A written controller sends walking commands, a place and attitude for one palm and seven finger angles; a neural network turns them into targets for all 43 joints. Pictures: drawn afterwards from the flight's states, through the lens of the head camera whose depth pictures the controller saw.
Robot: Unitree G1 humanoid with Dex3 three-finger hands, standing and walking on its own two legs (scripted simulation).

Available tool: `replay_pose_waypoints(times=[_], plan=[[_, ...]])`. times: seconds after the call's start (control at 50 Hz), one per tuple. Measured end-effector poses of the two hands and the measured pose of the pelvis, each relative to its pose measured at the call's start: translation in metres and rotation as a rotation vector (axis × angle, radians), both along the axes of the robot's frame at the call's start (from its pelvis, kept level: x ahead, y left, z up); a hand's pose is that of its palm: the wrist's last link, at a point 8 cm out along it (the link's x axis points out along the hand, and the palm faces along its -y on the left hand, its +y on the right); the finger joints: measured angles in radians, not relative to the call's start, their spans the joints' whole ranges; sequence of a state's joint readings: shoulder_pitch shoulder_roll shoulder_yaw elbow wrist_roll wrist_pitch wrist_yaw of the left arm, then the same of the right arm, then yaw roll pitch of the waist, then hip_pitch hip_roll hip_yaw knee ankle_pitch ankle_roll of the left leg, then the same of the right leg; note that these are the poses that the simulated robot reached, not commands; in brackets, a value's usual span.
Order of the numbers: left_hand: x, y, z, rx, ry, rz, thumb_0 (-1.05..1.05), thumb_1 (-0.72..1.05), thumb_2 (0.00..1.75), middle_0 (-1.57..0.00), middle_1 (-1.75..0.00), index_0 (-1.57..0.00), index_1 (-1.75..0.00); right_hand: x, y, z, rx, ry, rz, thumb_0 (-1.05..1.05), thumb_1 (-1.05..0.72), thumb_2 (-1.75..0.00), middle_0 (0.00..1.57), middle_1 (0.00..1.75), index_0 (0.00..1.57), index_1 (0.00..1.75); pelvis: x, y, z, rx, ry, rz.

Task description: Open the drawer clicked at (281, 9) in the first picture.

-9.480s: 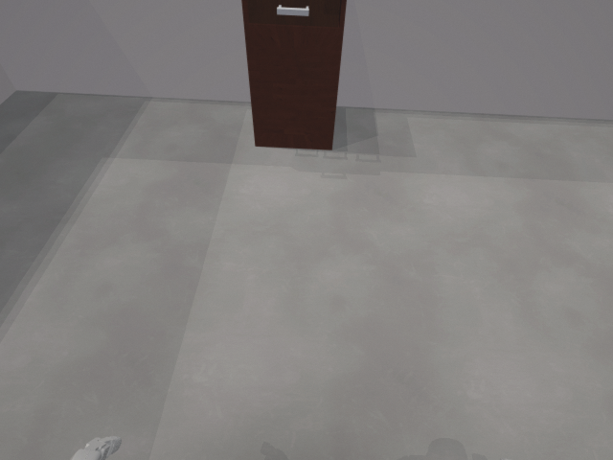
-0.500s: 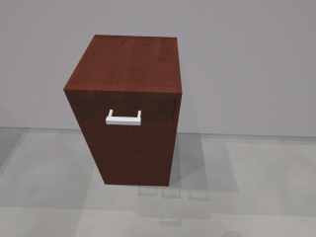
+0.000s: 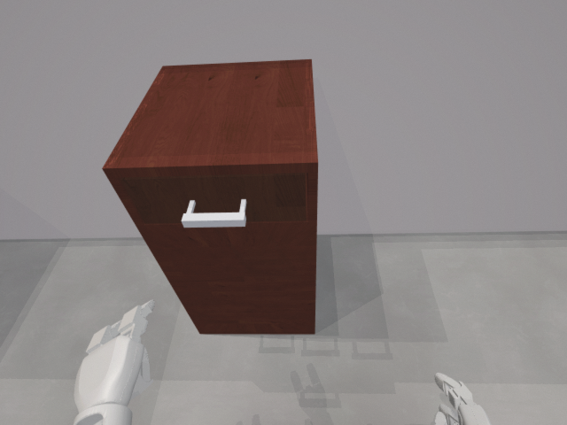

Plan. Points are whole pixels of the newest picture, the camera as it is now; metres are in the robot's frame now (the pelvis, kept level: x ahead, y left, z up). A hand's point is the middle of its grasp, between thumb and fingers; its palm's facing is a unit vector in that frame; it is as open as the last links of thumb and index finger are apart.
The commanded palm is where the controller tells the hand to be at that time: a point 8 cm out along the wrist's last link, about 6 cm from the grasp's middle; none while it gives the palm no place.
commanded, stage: raise the hand with hooked fingers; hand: left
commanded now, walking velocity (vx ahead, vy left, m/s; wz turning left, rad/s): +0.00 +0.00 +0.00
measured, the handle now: (215, 212) +0.53 +0.17 -0.04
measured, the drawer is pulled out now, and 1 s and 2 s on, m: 0.00 0.00 0.00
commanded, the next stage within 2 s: move the hooked fingers above the handle in 1.66 s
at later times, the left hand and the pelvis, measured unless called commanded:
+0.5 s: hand (153, 352) +0.23 +0.20 -0.01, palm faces +0.00 -0.10 -0.99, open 10.5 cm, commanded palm +0.20 +0.21 +0.05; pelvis +0.02 -0.05 -0.02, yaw -1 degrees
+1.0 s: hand (153, 277) +0.32 +0.21 +0.05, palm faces +0.09 -0.11 -0.99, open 13.3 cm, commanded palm +0.29 +0.22 +0.12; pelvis +0.03 +0.00 +0.00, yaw -5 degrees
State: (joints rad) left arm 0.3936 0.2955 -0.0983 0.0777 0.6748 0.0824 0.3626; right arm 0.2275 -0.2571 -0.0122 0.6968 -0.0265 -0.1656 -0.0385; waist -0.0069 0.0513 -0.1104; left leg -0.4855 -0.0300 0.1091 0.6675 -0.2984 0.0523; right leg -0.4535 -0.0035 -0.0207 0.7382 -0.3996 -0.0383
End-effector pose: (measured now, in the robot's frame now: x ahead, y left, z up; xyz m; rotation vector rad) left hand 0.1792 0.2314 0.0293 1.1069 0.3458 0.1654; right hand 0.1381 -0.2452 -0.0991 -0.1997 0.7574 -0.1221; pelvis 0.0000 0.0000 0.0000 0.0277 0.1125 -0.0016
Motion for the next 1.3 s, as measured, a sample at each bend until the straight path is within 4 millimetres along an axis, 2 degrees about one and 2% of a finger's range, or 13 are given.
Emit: replay_pose_waypoints(times=[0.06, 0.14, 0.24, 0.32, 0.4, 0.48, 0.58, 0.66, 0.82, 0.96, 1.1, 1.2, 1.3], plan=[[0.007, -0.022, -0.001, 0.153, -0.048, -0.117, 0.01, 0.76, 0.83, -0.21, -0.41, -0.21, -0.4, 0.039, -0.008, 0.009, 0.008, -0.053, 0.027, 0.01, -0.91, -0.9, 0.2, 0.3, 0.2, 0.3, 0.0, -0.009, -0.007, 0.007, 0.035, -0.028], [-0.016, -0.04, -0.021, 0.217, -0.017, -0.198, 0.0, 0.66, 0.79, -0.22, -0.46, -0.22, -0.46, 0.082, -0.012, 0.021, -0.015, -0.077, 0.109, 0.01, -0.91, -0.9, 0.2, 0.3, 0.2, 0.3, 0.004, -0.023, -0.015, 0.02, 0.075, -0.034], [-0.043, -0.03, -0.028, 0.331, -0.021, -0.182, 0.0, 0.53, 0.74, -0.24, -0.54, -0.24, -0.53, 0.121, -0.009, 0.017, -0.058, -0.078, 0.224, 0.01, -0.91, -0.9, 0.2, 0.3, 0.2, 0.3, 0.007, -0.039, -0.029, 0.017, 0.103, 0.002], [-0.03, -0.014, -0.013, 0.399, -0.101, -0.126, 0.0, 0.43, 0.7, -0.26, -0.6, -0.26, -0.59, 0.135, -0.003, 0.001, -0.041, -0.071, 0.256, 0.01, -0.91, -0.9, 0.2, 0.3, 0.2, 0.3, 0.008, -0.047, -0.038, 0.003, 0.11, 0.033], [0.0, -0.012, 0.006, 0.401, -0.142, -0.078, 0.0, 0.33, 0.66, -0.27, -0.66, -0.27, -0.65, 0.126, 0.004, -0.013, 0.017, -0.025, 0.237, 0.01, -0.91, -0.9, 0.2, 0.3, 0.2, 0.3, 0.011, -0.051, -0.037, 0.004, 0.104, 0.04], [0.024, -0.024, 0.016, 0.359, -0.098, -0.104, 0.0, 0.25, 0.62, -0.27, -0.72, -0.27, -0.71, 0.101, 0.003, -0.019, 0.064, 0.053, 0.188, 0.01, -0.91, -0.9, 0.2, 0.3, 0.2, 0.3, 0.018, -0.051, -0.025, 0.019, 0.093, 0.001], [0.045, -0.037, 0.023, 0.358, -0.052, -0.238, 0.0, 0.13, 0.57, -0.28, -0.79, -0.28, -0.79, 0.066, -0.015, -0.02, 0.058, 0.122, 0.089, 0.01, -0.91, -0.9, 0.2, 0.3, 0.2, 0.3, 0.025, -0.048, -0.014, 0.027, 0.084, -0.066], [0.062, -0.036, 0.036, 0.384, -0.119, -0.29, 0.0, 0.04, 0.53, -0.29, -0.85, -0.29, -0.85, 0.044, -0.036, -0.023, 0.029, 0.149, -0.005, 0.01, -0.91, -0.9, 0.2, 0.3, 0.2, 0.3, 0.028, -0.041, -0.012, 0.019, 0.088, -0.087], [0.09, -0.024, 0.055, 0.366, -0.204, -0.187, 0.0, -0.14, 0.45, -0.3, -0.97, -0.3, -0.97, 0.03, -0.05, -0.013, -0.002, 0.15, -0.112, 0.01, -0.91, -0.9, 0.2, 0.3, 0.2, 0.3, 0.031, -0.023, -0.006, 0.01, 0.058, -0.094], [0.105, -0.024, 0.069, 0.349, -0.196, -0.244, 0.0, -0.3, 0.38, -0.31, -1.08, -0.31, -1.07, 0.05, -0.021, 0.013, -0.002, 0.069, -0.097, 0.01, -0.91, -0.9, 0.2, 0.3, 0.2, 0.3, 0.029, -0.005, 0.003, -0.008, 0.001, -0.097], [0.123, -0.003, 0.093, 0.362, -0.22, -0.221, 0.0, -0.43, 0.33, -0.32, -1.16, -0.32, -1.16, 0.068, 0.024, 0.028, 0.048, 0.013, -0.034, 0.01, -0.91, -0.9, 0.2, 0.3, 0.2, 0.3, 0.024, 0.011, 0.009, -0.023, -0.043, -0.086], [0.135, 0.01, 0.105, 0.362, -0.188, -0.217, 0.0, -0.47, 0.31, -0.32, -1.19, -0.32, -1.18, 0.067, 0.049, 0.031, 0.067, 0.025, 0.005, 0.01, -0.91, -0.9, 0.2, 0.3, 0.2, 0.3, 0.021, 0.02, 0.012, -0.031, -0.063, -0.076], [0.145, 0.017, 0.116, 0.371, -0.18, -0.265, 0.0, -0.49, 0.3, -0.32, -1.2, -0.32, -1.19, 0.055, 0.06, 0.026, 0.068, 0.067, 0.012, 0.01, -0.91, -0.9, 0.2, 0.3, 0.2, 0.3, 0.018, 0.028, 0.015, -0.037, -0.072, -0.072]])
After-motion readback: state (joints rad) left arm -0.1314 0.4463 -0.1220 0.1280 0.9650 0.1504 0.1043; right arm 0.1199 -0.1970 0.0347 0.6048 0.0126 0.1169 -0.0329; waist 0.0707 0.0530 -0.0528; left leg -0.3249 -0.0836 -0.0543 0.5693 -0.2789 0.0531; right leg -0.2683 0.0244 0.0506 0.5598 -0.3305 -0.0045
